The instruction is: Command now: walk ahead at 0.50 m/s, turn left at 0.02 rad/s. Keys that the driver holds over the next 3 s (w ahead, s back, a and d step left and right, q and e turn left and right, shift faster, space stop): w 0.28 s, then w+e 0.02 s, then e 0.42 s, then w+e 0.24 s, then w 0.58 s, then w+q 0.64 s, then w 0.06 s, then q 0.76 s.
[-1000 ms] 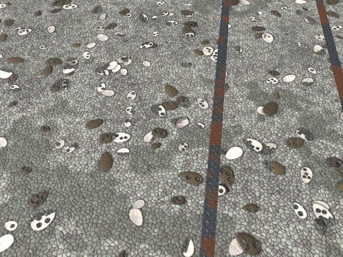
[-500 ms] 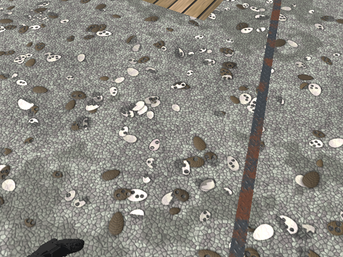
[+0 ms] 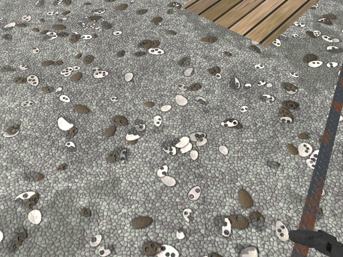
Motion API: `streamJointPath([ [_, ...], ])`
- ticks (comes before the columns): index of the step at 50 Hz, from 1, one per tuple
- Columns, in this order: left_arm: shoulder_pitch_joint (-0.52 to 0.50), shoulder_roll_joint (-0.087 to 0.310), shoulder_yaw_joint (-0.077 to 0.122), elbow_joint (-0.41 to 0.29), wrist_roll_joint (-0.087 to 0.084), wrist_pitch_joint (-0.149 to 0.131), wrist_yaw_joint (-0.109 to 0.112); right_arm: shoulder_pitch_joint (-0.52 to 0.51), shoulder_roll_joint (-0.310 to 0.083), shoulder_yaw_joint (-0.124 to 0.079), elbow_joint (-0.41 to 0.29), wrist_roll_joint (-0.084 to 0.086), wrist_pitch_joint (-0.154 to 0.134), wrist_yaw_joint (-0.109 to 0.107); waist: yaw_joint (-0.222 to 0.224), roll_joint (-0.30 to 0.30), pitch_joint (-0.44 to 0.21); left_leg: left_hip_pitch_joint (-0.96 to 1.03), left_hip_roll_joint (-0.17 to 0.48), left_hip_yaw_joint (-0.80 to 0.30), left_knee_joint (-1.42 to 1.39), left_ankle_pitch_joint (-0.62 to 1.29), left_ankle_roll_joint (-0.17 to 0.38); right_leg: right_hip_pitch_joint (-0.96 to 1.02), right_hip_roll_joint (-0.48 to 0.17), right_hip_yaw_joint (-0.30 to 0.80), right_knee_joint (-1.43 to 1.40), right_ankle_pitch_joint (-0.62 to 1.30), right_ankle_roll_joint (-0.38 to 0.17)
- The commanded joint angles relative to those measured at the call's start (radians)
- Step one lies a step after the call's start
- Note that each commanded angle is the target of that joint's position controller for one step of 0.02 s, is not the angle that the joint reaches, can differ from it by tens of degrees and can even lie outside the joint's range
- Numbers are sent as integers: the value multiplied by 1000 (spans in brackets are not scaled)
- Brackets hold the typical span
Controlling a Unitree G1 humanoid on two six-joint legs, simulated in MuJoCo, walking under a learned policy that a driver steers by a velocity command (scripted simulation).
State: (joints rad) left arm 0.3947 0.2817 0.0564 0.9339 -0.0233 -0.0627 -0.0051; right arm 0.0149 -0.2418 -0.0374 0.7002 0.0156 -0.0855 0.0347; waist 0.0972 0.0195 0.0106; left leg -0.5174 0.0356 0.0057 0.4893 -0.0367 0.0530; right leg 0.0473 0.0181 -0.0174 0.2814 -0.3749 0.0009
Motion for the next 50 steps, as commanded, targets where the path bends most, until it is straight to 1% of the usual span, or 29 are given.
streamJointPath([
  [1,-46,143,22,-61,9,0,11,289,-206,-79,19,-12,-15,-12,-210,-73,-195,485,34,-35,7,14,89,-164,-179,44,381,728,-100],
  [2,32,48,-9,-93,26,-17,8,417,-312,-102,36,-31,-8,-21,-206,141,-350,877,291,-421,7,-12,219,-538,-42,-16,769,313,-33],
  [3,58,44,-16,-80,11,-41,0,447,-270,-90,52,-13,-2,-16,-204,265,-437,957,383,-739,-143,-159,310,-738,27,94,958,-210,-22],
  [4,-24,139,10,-95,-14,-53,-6,384,-204,-69,46,-6,-1,-16,-208,163,-278,844,337,-626,-168,-245,256,-838,-41,127,1034,-174,-34],
  [5,-100,144,11,-116,-18,-56,-8,314,-171,-57,34,-6,0,-17,-186,106,-168,696,292,-483,-189,-218,216,-843,-90,97,1004,-78,-42],
  [6,-133,130,12,-120,-5,-52,-4,250,-146,-47,29,-12,0,-13,-153,45,-91,549,248,-390,-227,-150,195,-802,-125,79,940,-4,-37],
  [7,-129,124,18,-117,7,-41,0,209,-121,-40,24,-20,-5,-9,-119,54,-54,449,214,-328,-263,-88,181,-744,-152,84,881,47,-31],
  [9,-91,82,13,-107,10,-17,1,191,-123,-41,33,-21,-16,-5,-80,73,-44,350,192,-263,-318,-24,188,-665,-165,80,834,96,-17],
  [11,-119,71,12,-121,17,-5,5,208,-146,-48,52,-18,-25,-10,-72,56,-23,324,186,-206,-348,39,199,-691,-168,74,768,164,0],
  [17,-299,34,-3,-169,20,-16,-10,264,-173,-49,103,-21,-15,-35,-123,34,29,344,133,-22,-351,208,140,-667,-127,32,403,480,4],
  [20,-355,31,-7,-196,16,-19,-27,307,-181,-48,138,-24,-4,-43,-150,39,9,407,152,32,-291,333,116,-600,-85,17,318,529,-12],
  [23,-361,76,8,-228,19,-16,-46,277,-204,-56,145,-12,19,-56,-130,69,-7,514,189,38,-174,442,85,-604,-56,15,279,393,-48],
  [25,-231,122,33,-207,30,-18,-54,239,-215,-62,133,0,40,-73,-60,66,-74,537,165,58,23,571,44,-461,-4,-26,209,360,-79],
  [26,-141,178,57,-188,32,-19,-47,267,-202,-58,124,-9,46,-80,-32,3,-135,481,102,99,221,486,-4,-306,-9,6,164,568,-108],
  [27,-70,276,78,-196,41,-10,-30,342,-148,-37,92,-51,38,-79,-53,-193,-264,197,8,118,566,7,-67,15,-228,278,258,1019,-223],
  [28,-91,268,67,-222,34,-2,-25,419,-83,-8,86,-48,24,-61,-89,-311,-420,-85,-148,5,867,-668,-111,251,-427,647,200,1084,-431],
  [29,-103,206,55,-245,27,11,-25,373,-175,-30,97,-23,17,-47,-42,-160,-445,-113,-76,-125,926,-618,-95,181,-374,593,155,873,-393],
  [30,-168,170,46,-263,25,19,-20,280,-180,-33,68,2,24,-48,-46,-111,-324,-163,-44,-105,904,-542,-85,66,-322,488,131,709,-344],
  [31,-209,147,39,-266,18,28,-14,244,-170,-34,67,-4,38,-60,-69,-28,-210,-165,-8,-90,827,-485,-89,-91,-279,415,87,591,-299],
  [33,-253,144,39,-282,29,40,-5,226,-177,-44,49,-24,69,-79,-113,-73,-132,-56,14,-89,687,-415,-90,-316,-221,381,26,431,-269],
  [36,-261,170,53,-300,37,47,8,248,-138,-37,48,-29,76,-89,-128,-128,-146,9,-19,-71,528,-369,-108,-385,-180,345,18,462,-266],
  [38,-260,173,58,-311,19,51,22,226,-134,-35,40,-29,72,-85,-119,-120,-185,29,-18,-81,436,-295,-114,-387,-160,362,0,191,-252],
  [40,-267,179,60,-320,9,57,31,179,-137,-35,19,-25,67,-76,-105,-162,-169,43,-28,-75,353,-260,-116,-413,-148,409,-34,-52,-235],
  [44,-226,181,62,-322,10,65,32,148,-143,-39,-1,-11,33,-58,-89,-178,-142,125,-58,-62,188,-284,-95,-411,-145,474,-23,-171,-215],
  [46,-236,168,56,-327,5,73,31,201,-136,-44,12,-2,15,-52,-132,-170,-118,259,-64,-45,32,-238,-66,-466,-115,482,7,-231,-188],
  [47,-243,148,50,-332,4,75,32,252,-148,-52,29,-1,10,-54,-163,-151,-98,367,-36,-50,-61,-222,-44,-541,-77,461,47,-254,-154],
  [48,-252,90,35,-344,2,73,30,345,-207,-69,46,-12,8,-63,-193,-46,-112,521,132,-201,-144,-334,11,-687,-8,369,247,-276,-90],
  [49,-234,22,19,-372,-3,57,23,376,-282,-84,52,-41,17,-62,-165,182,-102,582,329,-506,-244,-576,106,-868,122,157,515,-203,-54],
  [50,-280,92,32,-400,4,36,18,341,-289,-91,43,-59,7,-54,-158,212,-16,486,389,-676,-304,-723,175,-967,41,188,662,-122,-50],
])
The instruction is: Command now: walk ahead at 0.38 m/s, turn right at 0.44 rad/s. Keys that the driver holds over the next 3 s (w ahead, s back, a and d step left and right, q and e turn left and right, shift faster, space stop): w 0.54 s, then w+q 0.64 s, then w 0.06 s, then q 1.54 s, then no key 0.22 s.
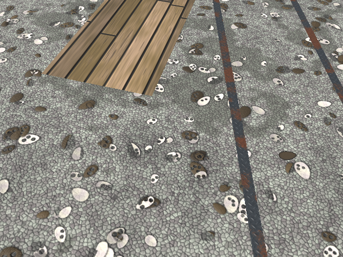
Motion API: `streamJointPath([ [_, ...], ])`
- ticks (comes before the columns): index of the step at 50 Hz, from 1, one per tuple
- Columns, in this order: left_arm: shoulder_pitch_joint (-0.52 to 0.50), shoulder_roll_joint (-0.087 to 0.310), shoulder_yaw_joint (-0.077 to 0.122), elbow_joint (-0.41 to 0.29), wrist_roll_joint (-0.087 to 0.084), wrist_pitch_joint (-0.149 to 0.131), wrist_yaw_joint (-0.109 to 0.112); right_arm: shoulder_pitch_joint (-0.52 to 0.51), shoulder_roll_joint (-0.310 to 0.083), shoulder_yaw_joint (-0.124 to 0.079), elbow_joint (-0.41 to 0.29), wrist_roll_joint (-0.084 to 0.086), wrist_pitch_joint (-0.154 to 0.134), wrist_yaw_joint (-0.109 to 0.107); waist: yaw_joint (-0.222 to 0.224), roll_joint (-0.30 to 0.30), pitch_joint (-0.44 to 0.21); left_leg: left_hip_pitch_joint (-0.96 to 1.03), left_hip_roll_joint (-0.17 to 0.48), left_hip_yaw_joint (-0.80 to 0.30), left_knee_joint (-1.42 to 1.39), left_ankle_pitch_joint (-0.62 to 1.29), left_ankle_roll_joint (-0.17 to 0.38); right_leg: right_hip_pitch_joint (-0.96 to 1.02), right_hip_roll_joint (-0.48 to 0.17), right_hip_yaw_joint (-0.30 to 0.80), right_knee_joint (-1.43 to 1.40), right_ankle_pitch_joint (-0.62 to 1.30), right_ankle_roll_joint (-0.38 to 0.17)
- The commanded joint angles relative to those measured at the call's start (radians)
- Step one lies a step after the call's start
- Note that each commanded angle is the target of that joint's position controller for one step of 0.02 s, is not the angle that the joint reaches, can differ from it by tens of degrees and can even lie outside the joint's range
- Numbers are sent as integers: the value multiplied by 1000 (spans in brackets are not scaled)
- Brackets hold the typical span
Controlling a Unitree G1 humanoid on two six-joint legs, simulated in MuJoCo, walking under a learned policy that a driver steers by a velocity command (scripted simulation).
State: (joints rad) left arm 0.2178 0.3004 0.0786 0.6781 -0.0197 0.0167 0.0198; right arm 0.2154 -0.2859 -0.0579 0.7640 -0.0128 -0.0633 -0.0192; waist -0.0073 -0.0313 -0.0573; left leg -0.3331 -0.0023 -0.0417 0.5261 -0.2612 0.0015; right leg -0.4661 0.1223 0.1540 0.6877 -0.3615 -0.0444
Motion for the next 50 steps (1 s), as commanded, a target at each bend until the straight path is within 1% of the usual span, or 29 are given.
streamJointPath([
  [1,-78,110,22,-120,3,-50,-12,88,-183,-57,-38,-13,-21,-4,-29,209,91,280,382,-550,-342,-474,208,-458,-83,36,313,-48,0],
  [2,-33,108,24,-86,8,-51,-16,65,-141,-44,-39,1,-24,-5,-12,186,94,283,325,-450,-340,-388,172,-437,-87,22,338,15,15],
  [3,-17,99,24,-72,13,-53,-19,65,-127,-39,-36,9,-23,-4,-9,181,94,281,291,-377,-346,-321,150,-420,-95,6,350,60,25],
  [5,-50,71,18,-75,14,-61,-28,99,-120,-33,-19,5,-29,-3,-25,164,113,246,254,-263,-369,-180,146,-385,-107,-31,360,159,39],
  [11,-209,2,-13,-130,5,-79,-47,171,-150,-37,17,21,-21,2,-85,184,124,211,220,-84,-379,65,154,-216,-158,-156,49,296,68],
  [15,-255,19,-13,-148,-8,-88,-63,218,-184,-45,45,38,-9,13,-103,190,145,232,257,-83,-346,100,162,-101,-140,-193,-101,228,40],
  [17,-217,42,-5,-145,-11,-93,-66,215,-197,-49,58,46,1,15,-64,200,137,255,284,-93,-302,197,152,-15,-126,-201,-168,201,2],
  [18,-142,62,7,-123,-7,-93,-62,198,-200,-48,60,49,4,13,-11,189,98,248,268,-62,-225,359,134,109,-103,-218,-215,224,-22],
  [19,-10,105,31,-79,-3,-91,-53,201,-178,-41,63,47,3,12,53,150,9,213,219,-2,-60,514,107,309,-93,-217,-236,234,-52],
  [20,177,164,51,-46,10,-85,-40,182,-126,-19,38,27,-5,12,138,55,-146,32,172,51,232,377,63,612,-252,-38,-204,227,-110],
  [21,247,272,67,-29,20,-78,-36,241,-15,17,-7,14,-30,13,107,-257,-257,-357,6,81,597,-182,-6,887,-503,431,-308,81,-264],
  [22,261,193,47,-20,15,-81,-38,204,-103,-6,4,39,-53,16,135,-204,-264,-462,27,-50,748,-291,-2,846,-517,556,-387,-24,-286],
  [23,197,145,28,-20,12,-85,-39,133,-150,-20,-19,58,-62,22,117,-163,-128,-529,79,-40,781,-219,14,752,-479,413,-389,12,-248],
  [24,141,113,17,-24,12,-86,-40,87,-140,-17,-22,49,-63,21,95,-94,-62,-500,116,-20,745,-134,21,631,-427,294,-404,83,-221],
  [26,50,58,-1,-28,27,-90,-47,67,-113,-19,-17,21,-48,20,33,-47,31,-408,154,-21,651,-28,22,440,-348,158,-471,234,-188],
  [27,37,72,4,-25,26,-94,-45,97,-89,-15,-16,25,-38,25,4,-91,29,-366,156,-21,625,-9,12,392,-358,137,-497,287,-207],
  [29,27,75,9,-7,19,-109,-42,97,-65,-8,-12,28,-18,30,-18,-62,59,-365,160,-18,568,28,-9,343,-359,50,-536,383,-213],
  [30,30,84,13,3,23,-115,-39,70,-58,-6,-18,27,-11,28,-17,-38,71,-377,160,-18,526,67,-16,330,-355,14,-551,393,-208],
  [36,83,127,23,58,19,-122,-26,-131,-36,11,-81,34,-13,53,53,-11,131,-315,103,11,173,373,13,332,-337,-176,-591,411,-144],
  [39,117,139,29,90,8,-110,-21,-200,-45,9,-123,36,-12,68,71,2,149,-348,91,9,95,359,42,453,-374,-209,-564,427,-121],
  [41,123,149,34,101,4,-95,-16,-219,-54,5,-147,32,-11,79,67,-2,143,-349,69,39,69,273,66,533,-391,-233,-505,542,-102],
  [43,111,178,42,99,5,-78,-7,-172,-87,-12,-158,29,-6,84,30,-41,82,-240,6,106,75,156,99,579,-386,-269,-360,892,-74],
  [44,101,187,42,95,7,-66,0,-71,-120,-33,-140,28,-2,82,-29,-51,15,-102,-38,138,62,130,123,569,-366,-296,-202,1038,-53],
  [45,104,174,34,87,10,-61,10,87,-175,-63,-102,32,2,71,-107,-29,-71,144,-64,122,30,168,159,457,-326,-326,23,1021,-18],
  [46,172,103,8,44,30,-75,10,216,-294,-98,-91,27,10,54,-112,148,-206,549,165,-263,39,154,290,78,-236,-336,413,630,41],
  [47,194,32,-25,33,40,-109,-7,197,-291,-87,-105,47,4,56,-65,272,-342,745,336,-763,-154,-6,428,-199,-49,-163,684,-191,79],
  [48,100,122,-2,15,2,-140,-26,205,-220,-65,-111,36,2,56,-116,181,-311,729,318,-723,-207,-90,373,-307,-112,-29,731,-166,53],
  [49,24,126,-6,-11,-21,-155,-32,165,-187,-56,-111,30,-1,53,-106,127,-172,597,284,-581,-213,-54,331,-338,-154,-51,685,-96,33],
  [50,-7,114,-9,-19,-3,-161,-27,101,-170,-49,-120,26,-2,51,-62,35,-68,427,245,-478,-228,40,305,-310,-195,-61,581,-29,29],
])
Over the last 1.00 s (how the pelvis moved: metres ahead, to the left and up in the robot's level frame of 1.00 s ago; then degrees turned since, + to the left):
0.39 0.01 0.00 -20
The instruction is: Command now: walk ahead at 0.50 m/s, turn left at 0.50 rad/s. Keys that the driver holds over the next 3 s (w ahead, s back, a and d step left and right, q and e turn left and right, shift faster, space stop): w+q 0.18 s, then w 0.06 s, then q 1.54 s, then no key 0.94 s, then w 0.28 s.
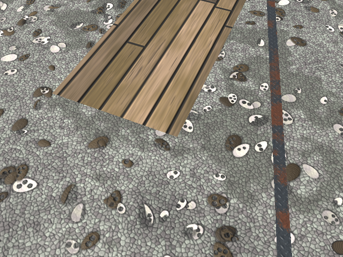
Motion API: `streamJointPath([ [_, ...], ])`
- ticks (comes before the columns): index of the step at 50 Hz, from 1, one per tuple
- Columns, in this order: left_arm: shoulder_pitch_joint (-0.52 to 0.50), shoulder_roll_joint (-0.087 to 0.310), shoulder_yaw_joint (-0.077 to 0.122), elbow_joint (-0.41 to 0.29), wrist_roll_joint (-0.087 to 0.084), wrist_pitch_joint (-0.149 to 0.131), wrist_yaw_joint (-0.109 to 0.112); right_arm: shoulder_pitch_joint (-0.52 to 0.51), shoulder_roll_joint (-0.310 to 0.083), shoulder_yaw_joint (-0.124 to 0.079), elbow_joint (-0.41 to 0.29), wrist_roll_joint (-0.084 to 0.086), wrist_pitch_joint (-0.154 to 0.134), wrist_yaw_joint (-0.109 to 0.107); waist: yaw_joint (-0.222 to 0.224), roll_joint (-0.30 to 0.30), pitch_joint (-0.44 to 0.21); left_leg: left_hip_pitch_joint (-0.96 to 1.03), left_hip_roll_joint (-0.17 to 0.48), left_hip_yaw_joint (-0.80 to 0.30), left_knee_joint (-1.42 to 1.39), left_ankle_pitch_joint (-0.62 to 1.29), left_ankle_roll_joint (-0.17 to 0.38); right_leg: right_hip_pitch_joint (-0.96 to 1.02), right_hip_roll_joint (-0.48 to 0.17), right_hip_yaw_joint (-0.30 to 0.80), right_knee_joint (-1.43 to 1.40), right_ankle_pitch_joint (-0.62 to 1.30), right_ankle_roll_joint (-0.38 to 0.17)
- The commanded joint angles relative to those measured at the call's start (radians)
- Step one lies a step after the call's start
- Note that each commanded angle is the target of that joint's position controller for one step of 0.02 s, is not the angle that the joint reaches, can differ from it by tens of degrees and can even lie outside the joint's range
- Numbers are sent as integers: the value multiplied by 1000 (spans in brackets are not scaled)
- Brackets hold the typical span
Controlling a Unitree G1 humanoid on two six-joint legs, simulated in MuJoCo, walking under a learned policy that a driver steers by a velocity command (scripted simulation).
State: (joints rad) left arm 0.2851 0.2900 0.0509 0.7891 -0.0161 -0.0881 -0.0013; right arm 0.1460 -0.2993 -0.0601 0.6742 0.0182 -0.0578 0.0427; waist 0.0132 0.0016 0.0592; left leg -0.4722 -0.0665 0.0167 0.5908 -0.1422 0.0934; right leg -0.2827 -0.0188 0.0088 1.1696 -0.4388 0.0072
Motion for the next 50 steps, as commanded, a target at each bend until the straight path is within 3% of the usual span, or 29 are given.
streamJointPath([
  [1,-77,134,29,-127,16,-49,3,118,-127,-37,-46,-14,-9,-15,-44,0,-143,441,280,-466,-315,17,201,-421,-84,82,21,88,-18],
  [2,-57,134,32,-128,21,-37,3,87,-123,-35,-62,-23,-9,-18,-13,38,-123,352,260,-444,-335,85,207,-361,-93,85,-8,104,-9],
  [5,-44,104,28,-124,33,-8,9,78,-131,-39,-60,-15,-14,-30,10,42,-98,229,219,-350,-372,181,212,-319,-88,58,-127,168,34],
  [8,-157,72,15,-153,37,-6,10,117,-153,-47,-40,-6,-12,-46,-26,44,-67,190,171,-284,-371,171,173,-314,-62,50,-344,373,62],
  [11,-254,53,5,-166,25,-17,-3,161,-149,-44,-18,-1,-5,-53,-74,73,-63,187,150,-260,-357,78,133,-235,-20,35,-543,544,64],
  [12,-279,56,5,-171,19,-21,-10,184,-147,-43,-5,1,-4,-53,-89,77,-61,203,163,-273,-352,58,131,-220,-15,36,-572,573,60],
  [15,-324,89,19,-195,27,-34,-20,230,-147,-45,18,2,17,-61,-94,86,-52,305,174,-339,-219,212,103,-218,26,50,-669,504,31],
  [17,-278,110,32,-187,29,-41,-22,212,-147,-49,8,-1,33,-69,-62,116,-84,358,172,-393,-119,297,73,-160,48,50,-706,440,1],
  [18,-219,114,38,-173,33,-45,-18,176,-136,-46,-7,2,37,-71,-18,120,-110,351,140,-389,-49,322,43,-72,43,35,-765,502,-20],
  [19,-138,151,48,-167,47,-49,-11,155,-101,-35,-33,-4,34,-71,22,93,-197,287,86,-357,96,282,-1,118,-46,87,-752,676,-67],
  [20,-28,223,62,-164,64,-43,-1,225,-44,-17,-54,-23,28,-68,23,-107,-345,66,-4,-267,398,-149,-66,446,-290,284,-653,1065,-175],
  [21,30,215,66,-134,39,-15,-5,362,-70,-11,-51,-3,25,-62,1,-352,-505,-148,-59,-194,645,-612,-111,649,-486,590,-669,988,-341],
  [22,-9,150,51,-161,23,5,-2,343,-163,-36,-27,10,35,-63,17,-197,-439,-207,18,-210,750,-530,-137,551,-449,571,-723,751,-313],
  [23,-55,104,36,-175,26,21,8,226,-186,-46,-49,12,53,-67,36,-127,-317,-247,44,-160,777,-451,-155,442,-389,436,-748,640,-264],
  [24,-116,81,24,-175,29,34,12,175,-175,-49,-60,9,74,-72,20,-78,-220,-237,73,-134,741,-406,-168,302,-331,328,-783,606,-242],
  [26,-187,97,27,-163,39,45,15,179,-123,-44,-73,6,106,-78,-30,-126,-120,-125,113,-94,629,-348,-171,74,-258,194,-857,534,-216],
  [29,-211,125,42,-142,40,41,16,175,-75,-34,-87,-4,112,-78,-36,-148,-132,-56,121,-51,485,-275,-170,44,-259,88,-891,658,-242],
  [32,-232,145,52,-130,26,53,21,128,-74,-30,-105,-7,108,-63,-25,-123,-182,16,140,-39,334,-169,-153,75,-285,30,-890,657,-246],
  [37,-219,182,64,-100,4,75,13,60,-103,-43,-145,-5,120,-37,-9,-136,-145,88,125,6,141,-149,-107,108,-310,-10,-868,473,-206],
  [39,-223,184,66,-86,-13,81,12,85,-101,-51,-141,-8,120,-30,-34,-122,-138,175,95,41,-20,-72,-71,105,-293,-44,-794,413,-156],
  [40,-188,159,60,-68,-14,84,11,109,-121,-62,-132,-13,117,-35,-38,-88,-141,256,75,29,-93,-5,-43,68,-258,-78,-719,346,-108],
  [41,-142,111,49,-55,8,87,6,146,-199,-86,-133,-14,113,-49,-32,90,-144,380,187,-152,-196,247,16,-55,-171,-167,-511,200,-22],
  [42,-164,76,30,-112,50,87,5,133,-305,-101,-169,-26,108,-63,-11,352,-133,479,423,-516,-225,450,208,-355,-12,-187,-216,-201,75],
  [43,-251,120,45,-124,38,82,12,172,-260,-90,-166,-48,86,-54,-94,229,-198,445,442,-548,-243,436,285,-394,12,-5,-36,-243,70],
  [44,-253,134,51,-123,14,84,14,144,-236,-78,-157,-47,67,-51,-67,169,-181,430,395,-459,-239,405,242,-408,-7,33,10,-169,53],
  [45,-228,134,55,-104,12,86,20,90,-210,-74,-158,-29,59,-53,-37,120,-168,413,343,-393,-227,353,183,-407,-24,47,-7,-87,45],
  [46,-225,143,59,-96,21,88,28,48,-183,-63,-165,-13,61,-58,-25,107,-161,399,317,-363,-222,340,148,-404,-31,53,-38,-33,46],
  [47,-218,144,61,-93,27,90,29,22,-175,-56,-172,-11,66,-64,-9,118,-165,358,295,-338,-219,380,140,-356,-21,47,-34,6,54],
  [50,-200,116,53,-86,17,90,23,19,-175,-54,-178,-20,72,-73,-1,118,-186,351,261,-326,-218,386,141,-302,10,44,-124,70,71],
])
Over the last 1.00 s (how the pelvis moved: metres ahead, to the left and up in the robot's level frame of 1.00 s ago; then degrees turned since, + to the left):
0.47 -0.02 -0.01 7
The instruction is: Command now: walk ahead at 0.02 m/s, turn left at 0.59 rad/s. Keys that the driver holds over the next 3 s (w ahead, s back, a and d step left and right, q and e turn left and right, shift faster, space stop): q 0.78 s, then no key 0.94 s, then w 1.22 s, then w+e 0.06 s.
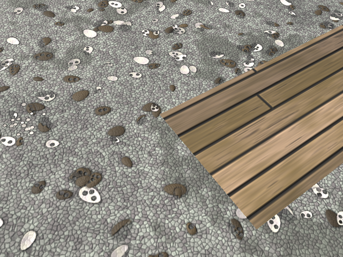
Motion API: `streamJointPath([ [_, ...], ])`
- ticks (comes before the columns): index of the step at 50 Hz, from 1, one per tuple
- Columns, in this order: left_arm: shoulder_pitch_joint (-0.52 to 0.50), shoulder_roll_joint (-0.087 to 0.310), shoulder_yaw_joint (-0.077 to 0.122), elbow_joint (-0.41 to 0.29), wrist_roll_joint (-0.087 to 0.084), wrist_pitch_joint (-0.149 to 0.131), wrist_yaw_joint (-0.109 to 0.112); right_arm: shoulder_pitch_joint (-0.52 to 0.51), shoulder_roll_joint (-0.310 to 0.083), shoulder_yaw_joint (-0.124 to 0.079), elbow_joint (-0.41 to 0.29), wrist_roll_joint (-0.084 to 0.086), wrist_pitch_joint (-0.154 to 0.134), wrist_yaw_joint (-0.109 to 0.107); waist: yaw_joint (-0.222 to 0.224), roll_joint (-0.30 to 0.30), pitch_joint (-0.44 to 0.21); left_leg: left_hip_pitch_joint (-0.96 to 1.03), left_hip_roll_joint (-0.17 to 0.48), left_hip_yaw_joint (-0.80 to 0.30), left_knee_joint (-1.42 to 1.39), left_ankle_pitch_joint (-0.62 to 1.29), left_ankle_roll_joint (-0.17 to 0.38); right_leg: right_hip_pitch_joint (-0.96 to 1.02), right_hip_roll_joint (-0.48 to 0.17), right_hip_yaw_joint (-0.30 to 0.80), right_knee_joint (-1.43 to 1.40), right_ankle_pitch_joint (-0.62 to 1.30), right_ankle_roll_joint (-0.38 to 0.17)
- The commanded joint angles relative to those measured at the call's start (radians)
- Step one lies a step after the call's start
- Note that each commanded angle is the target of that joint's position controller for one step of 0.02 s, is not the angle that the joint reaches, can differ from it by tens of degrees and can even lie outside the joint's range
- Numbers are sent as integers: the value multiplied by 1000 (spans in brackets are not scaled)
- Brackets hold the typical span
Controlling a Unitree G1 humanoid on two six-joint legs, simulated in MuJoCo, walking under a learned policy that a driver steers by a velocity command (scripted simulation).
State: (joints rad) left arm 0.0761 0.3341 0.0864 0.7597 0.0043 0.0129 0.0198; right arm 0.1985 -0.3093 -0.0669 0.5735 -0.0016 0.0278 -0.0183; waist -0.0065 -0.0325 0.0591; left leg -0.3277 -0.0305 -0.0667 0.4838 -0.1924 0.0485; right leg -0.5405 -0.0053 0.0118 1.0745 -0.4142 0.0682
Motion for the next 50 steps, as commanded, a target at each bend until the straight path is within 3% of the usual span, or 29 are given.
streamJointPath([
  [1,-4,63,14,-60,-5,-11,2,-27,-169,-50,-75,3,-12,-14,11,152,-182,214,222,-254,-107,413,186,-39,2,46,-87,53,15],
  [4,-28,52,7,-68,-6,-13,-4,-24,-184,-57,-74,5,-3,-18,-4,170,-177,196,213,-300,-99,321,189,17,17,61,-222,57,20],
  [9,-22,65,12,-77,-14,-24,-19,-41,-185,-60,-77,9,8,-5,-13,194,-162,160,195,-410,-83,260,183,116,44,74,-379,34,1],
  [11,2,66,15,-76,-15,-32,-27,-58,-182,-60,-79,17,13,-3,1,199,-165,164,177,-444,-58,271,167,169,51,71,-485,64,-16],
  [13,70,75,25,-57,-8,-39,-30,-83,-166,-55,-84,30,18,-8,42,177,-170,98,120,-422,-6,192,107,324,24,60,-696,254,-50],
  [14,100,135,39,-59,7,-36,-24,-50,-124,-44,-85,23,17,-10,27,61,-194,-13,54,-344,120,-21,49,446,-138,187,-734,321,-110],
  [15,73,217,54,-57,24,-24,-19,-4,-104,-41,-99,25,11,-9,-29,-225,-137,-231,-121,-122,301,-374,-18,476,-331,415,-770,510,-264],
  [16,58,164,43,-79,35,-29,-15,-4,-193,-68,-86,5,1,-11,2,-201,-128,-267,-65,-100,552,-449,-71,418,-427,495,-783,545,-366],
  [17,9,113,27,-97,28,-31,-6,7,-228,-85,-64,13,2,-7,-16,-127,-113,-261,-35,-105,655,-382,-86,391,-379,400,-769,526,-342],
  [19,-41,73,15,-107,1,-27,6,26,-184,-82,-33,15,21,-9,-23,-93,-78,-293,-20,-81,732,-273,-117,400,-271,244,-749,471,-267],
  [21,-11,78,12,-100,1,-17,15,3,-132,-65,-42,24,27,-3,-2,-99,-66,-302,-7,-30,710,-223,-136,415,-236,155,-756,517,-269],
  [24,52,105,23,-88,8,-3,21,-71,-100,-48,-77,27,24,3,51,-134,-92,-310,33,15,555,-211,-153,519,-258,115,-753,557,-289],
  [27,44,147,38,-88,0,5,11,-83,-83,-34,-92,18,23,15,59,-150,-117,-186,62,63,391,-220,-142,495,-282,63,-747,590,-288],
  [31,42,173,46,-78,-24,2,-5,-42,-107,-45,-85,23,32,28,39,-160,-120,-54,49,114,188,-161,-99,468,-306,28,-706,584,-261],
  [33,32,156,42,-70,-44,-3,-7,26,-111,-56,-60,21,35,30,-9,-127,-129,96,19,138,-18,-6,-43,411,-282,-26,-608,513,-197],
  [34,92,114,31,-45,-35,-8,-12,70,-149,-72,-49,20,34,21,-18,-23,-150,245,38,68,-99,148,-3,308,-234,-94,-477,389,-125],
  [35,93,36,4,-82,26,-11,-17,109,-277,-101,-66,17,28,3,1,305,-173,439,306,-302,-99,565,107,15,-107,-177,-150,-110,-20],
  [36,-2,59,8,-125,21,-14,-6,95,-281,-90,-85,-20,3,14,-47,319,-205,349,435,-475,-111,606,308,-115,-6,-31,56,-288,8],
  [37,-36,102,21,-126,1,-11,0,82,-231,-77,-77,-24,-19,22,-62,208,-190,322,385,-401,-132,513,299,-123,-31,33,138,-237,1],
  [38,-31,109,25,-121,-8,-9,4,40,-202,-67,-63,-12,-30,19,-31,182,-151,289,325,-324,-131,429,240,-125,-46,49,130,-149,-13],
  [39,-13,108,29,-102,-2,-6,11,-1,-179,-60,-64,5,-30,13,-13,140,-137,272,278,-284,-130,353,192,-121,-56,57,95,-79,-13],
  [40,8,115,31,-94,3,-2,13,-38,-162,-49,-66,14,-26,7,5,152,-130,245,259,-254,-131,370,176,-97,-53,52,80,-24,-5],
  [42,47,99,28,-76,-2,-1,6,-52,-141,-35,-66,2,-24,-3,20,169,-159,217,234,-216,-137,411,178,-27,-32,35,80,45,11],
  [46,30,61,11,-78,-6,5,5,-44,-130,-26,-42,-5,-24,-9,2,167,-148,218,219,-209,-141,322,176,26,-35,32,-115,75,25],
  [50,18,58,3,-85,-8,3,-2,-54,-136,-23,-21,-12,-19,0,-19,180,-111,150,217,-241,-144,182,185,131,-36,25,-283,42,14],
])
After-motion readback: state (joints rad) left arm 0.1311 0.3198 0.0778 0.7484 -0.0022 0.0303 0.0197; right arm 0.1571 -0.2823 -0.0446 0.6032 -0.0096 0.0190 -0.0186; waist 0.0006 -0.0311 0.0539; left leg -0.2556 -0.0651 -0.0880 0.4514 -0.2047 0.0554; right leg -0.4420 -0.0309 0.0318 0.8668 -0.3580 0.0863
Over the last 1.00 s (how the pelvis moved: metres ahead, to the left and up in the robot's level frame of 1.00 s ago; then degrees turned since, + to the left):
0.31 0.02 0.02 33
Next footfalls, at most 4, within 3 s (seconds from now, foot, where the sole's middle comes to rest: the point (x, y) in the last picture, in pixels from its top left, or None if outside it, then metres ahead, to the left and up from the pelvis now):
0.28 right None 0.08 -0.14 -0.78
0.68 left None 0.00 0.12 -0.78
1.12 right None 0.11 -0.08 -0.78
2.04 left None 0.04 0.18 -0.78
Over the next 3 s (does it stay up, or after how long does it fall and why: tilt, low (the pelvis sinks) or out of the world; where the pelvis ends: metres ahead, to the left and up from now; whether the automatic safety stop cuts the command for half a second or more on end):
stays up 0.49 0.33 -0.01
